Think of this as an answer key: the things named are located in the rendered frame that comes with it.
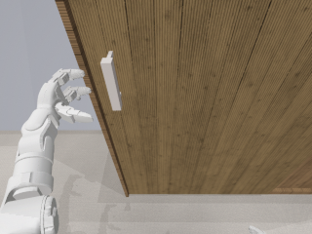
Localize left robot forearm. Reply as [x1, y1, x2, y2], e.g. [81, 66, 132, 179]
[0, 108, 59, 214]

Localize wardrobe door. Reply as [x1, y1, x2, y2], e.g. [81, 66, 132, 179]
[276, 154, 312, 188]
[68, 0, 312, 195]

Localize robot left upper arm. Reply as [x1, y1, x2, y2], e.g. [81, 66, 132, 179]
[0, 195, 59, 234]

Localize handle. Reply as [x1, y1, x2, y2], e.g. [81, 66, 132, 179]
[100, 51, 123, 111]

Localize left robot hand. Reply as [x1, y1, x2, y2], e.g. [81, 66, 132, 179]
[36, 68, 94, 124]

